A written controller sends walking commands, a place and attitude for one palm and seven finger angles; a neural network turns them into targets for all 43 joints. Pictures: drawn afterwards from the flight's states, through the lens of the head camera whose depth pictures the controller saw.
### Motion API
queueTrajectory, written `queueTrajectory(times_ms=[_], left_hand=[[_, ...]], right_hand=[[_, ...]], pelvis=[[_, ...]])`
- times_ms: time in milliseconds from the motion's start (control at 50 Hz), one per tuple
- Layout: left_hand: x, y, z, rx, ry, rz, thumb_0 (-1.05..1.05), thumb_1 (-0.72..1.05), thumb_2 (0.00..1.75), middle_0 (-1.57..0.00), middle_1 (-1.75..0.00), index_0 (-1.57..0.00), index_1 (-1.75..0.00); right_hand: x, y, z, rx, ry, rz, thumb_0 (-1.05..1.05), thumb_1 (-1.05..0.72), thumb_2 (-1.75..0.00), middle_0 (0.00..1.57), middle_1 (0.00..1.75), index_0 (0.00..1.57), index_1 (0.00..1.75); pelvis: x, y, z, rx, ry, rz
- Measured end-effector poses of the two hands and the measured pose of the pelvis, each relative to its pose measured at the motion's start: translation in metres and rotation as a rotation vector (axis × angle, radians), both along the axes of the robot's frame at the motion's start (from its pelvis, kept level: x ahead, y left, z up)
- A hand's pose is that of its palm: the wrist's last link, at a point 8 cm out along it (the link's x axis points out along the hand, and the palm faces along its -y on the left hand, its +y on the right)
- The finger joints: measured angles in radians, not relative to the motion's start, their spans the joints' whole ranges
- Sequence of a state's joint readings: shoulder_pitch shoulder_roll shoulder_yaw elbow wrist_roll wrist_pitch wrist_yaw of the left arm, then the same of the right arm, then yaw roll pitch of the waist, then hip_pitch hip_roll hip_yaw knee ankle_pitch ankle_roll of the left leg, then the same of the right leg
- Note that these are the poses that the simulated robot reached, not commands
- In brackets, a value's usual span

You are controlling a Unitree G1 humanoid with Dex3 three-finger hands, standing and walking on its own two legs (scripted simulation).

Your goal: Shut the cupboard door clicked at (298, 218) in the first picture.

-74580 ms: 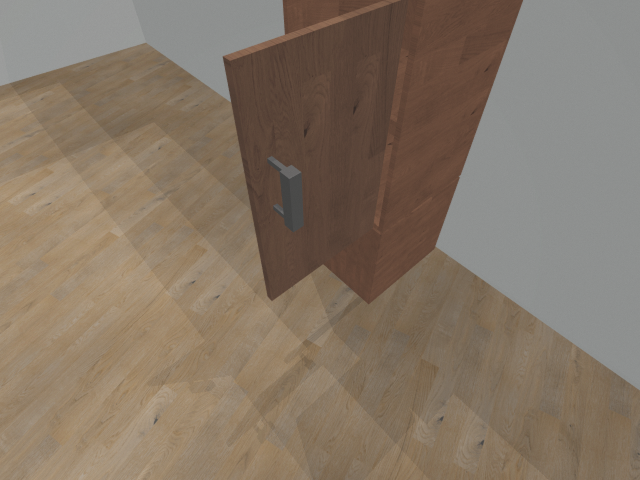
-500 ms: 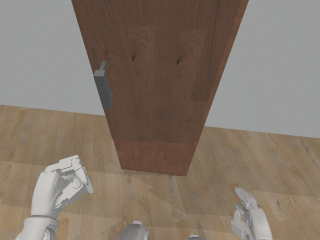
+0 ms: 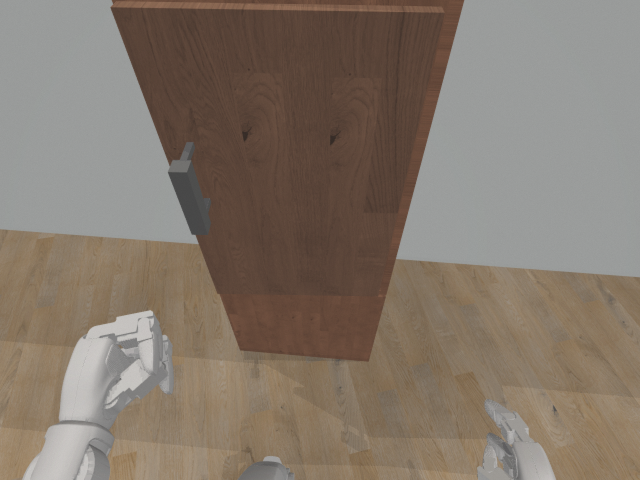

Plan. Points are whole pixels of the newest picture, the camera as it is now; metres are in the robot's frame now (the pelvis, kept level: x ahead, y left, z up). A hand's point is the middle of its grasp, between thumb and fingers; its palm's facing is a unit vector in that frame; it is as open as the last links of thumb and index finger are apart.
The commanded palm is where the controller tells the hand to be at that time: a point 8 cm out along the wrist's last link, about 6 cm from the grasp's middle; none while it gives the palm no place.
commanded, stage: raise the hand and make a fist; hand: left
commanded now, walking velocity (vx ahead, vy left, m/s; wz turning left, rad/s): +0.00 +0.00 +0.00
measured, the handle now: (195, 189) +0.50 +0.22 +0.07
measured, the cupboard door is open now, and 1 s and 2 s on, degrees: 4 4 3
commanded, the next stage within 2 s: bring the fist close to the handle in 0.18 s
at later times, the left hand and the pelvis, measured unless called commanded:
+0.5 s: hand (168, 343) +0.25 +0.19 +0.07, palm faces +0.05 -1.00 -0.03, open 3.1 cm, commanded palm +0.24 +0.24 +0.07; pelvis -0.01 +0.00 +0.00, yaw +0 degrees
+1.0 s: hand (190, 267) +0.35 +0.19 +0.07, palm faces +0.06 -1.00 -0.02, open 3.1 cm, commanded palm +0.33 +0.24 +0.07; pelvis +0.00 +0.00 +0.00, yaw -1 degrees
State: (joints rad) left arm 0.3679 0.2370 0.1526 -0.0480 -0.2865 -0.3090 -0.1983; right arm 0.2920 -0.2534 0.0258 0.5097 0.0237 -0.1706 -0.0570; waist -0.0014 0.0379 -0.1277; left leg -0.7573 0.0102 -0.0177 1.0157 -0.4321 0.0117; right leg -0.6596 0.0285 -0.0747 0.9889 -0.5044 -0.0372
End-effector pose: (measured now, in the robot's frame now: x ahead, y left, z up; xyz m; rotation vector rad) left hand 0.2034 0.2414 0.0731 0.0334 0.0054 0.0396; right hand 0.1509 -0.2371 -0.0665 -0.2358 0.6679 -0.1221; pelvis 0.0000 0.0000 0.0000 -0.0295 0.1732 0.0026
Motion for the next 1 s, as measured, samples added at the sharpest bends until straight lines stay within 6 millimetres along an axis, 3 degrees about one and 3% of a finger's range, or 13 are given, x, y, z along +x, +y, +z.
queueTrajectory(times_ms=[380,720,1000], left_hand=[[0.001,-0.006,0.002,0.008,-0.034,0.005,0.02,0.90,0.90,-1.30,-1.50,-1.30,-1.50],[0.078,-0.002,0.003,-0.013,-0.040,-0.005,0.02,0.90,0.90,-1.30,-1.50,-1.30,-1.50],[0.126,0.001,0.001,-0.010,-0.042,0.015,0.02,0.90,0.90,-1.30,-1.50,-1.30,-1.50]], right_hand=[[0.009,0.002,-0.004,0.019,-0.013,0.018,0.01,-0.90,-0.90,0.21,0.30,0.20,0.30],[-0.014,0.000,-0.012,0.009,0.076,-0.029,0.01,-0.90,-0.90,0.21,0.30,0.20,0.30],[-0.037,-0.009,-0.021,-0.006,0.188,-0.080,0.01,-0.90,-0.90,0.21,0.30,0.20,0.30]], pelvis=[[-0.002,-0.005,-0.002,0.004,-0.001,0.003],[-0.004,0.001,0.002,0.007,0.010,-0.009],[-0.001,0.004,0.003,0.009,0.033,-0.020]])
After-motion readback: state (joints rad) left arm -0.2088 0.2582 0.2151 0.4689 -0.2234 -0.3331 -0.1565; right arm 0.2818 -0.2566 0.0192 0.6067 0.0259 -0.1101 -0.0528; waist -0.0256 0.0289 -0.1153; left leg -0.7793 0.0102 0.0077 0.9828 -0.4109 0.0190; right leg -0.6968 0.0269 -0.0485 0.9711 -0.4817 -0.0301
